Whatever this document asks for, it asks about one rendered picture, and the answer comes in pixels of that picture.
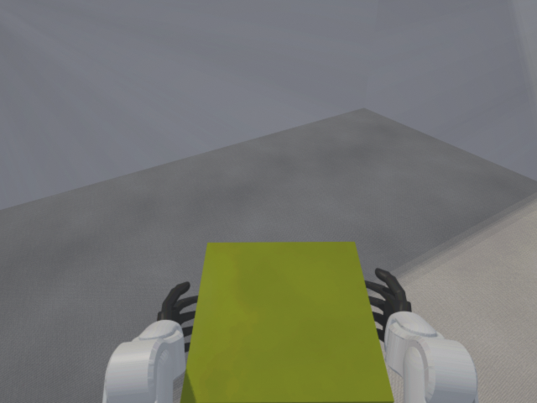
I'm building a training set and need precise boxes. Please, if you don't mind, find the left robot forearm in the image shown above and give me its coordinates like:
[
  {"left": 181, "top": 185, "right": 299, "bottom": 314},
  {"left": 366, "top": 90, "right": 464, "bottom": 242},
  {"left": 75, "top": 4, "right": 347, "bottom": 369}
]
[{"left": 102, "top": 320, "right": 186, "bottom": 403}]

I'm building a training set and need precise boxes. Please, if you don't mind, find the carton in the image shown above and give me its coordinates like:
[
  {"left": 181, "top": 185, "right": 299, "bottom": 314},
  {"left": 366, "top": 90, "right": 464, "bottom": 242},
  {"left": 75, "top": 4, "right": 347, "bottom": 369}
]
[{"left": 180, "top": 242, "right": 394, "bottom": 403}]

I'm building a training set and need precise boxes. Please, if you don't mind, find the robot right hand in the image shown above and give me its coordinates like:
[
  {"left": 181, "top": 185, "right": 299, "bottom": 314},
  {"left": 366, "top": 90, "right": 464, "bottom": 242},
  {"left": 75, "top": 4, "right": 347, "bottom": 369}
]
[{"left": 365, "top": 268, "right": 412, "bottom": 342}]

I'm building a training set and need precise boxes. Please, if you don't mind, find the right robot forearm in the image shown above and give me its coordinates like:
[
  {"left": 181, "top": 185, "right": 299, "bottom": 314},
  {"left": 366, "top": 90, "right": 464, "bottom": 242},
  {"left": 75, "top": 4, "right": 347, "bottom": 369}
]
[{"left": 384, "top": 311, "right": 478, "bottom": 403}]

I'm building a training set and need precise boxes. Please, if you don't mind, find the robot left hand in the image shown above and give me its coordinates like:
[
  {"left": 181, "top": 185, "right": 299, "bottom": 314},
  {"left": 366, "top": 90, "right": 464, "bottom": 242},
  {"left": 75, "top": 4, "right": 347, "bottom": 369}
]
[{"left": 157, "top": 281, "right": 198, "bottom": 352}]

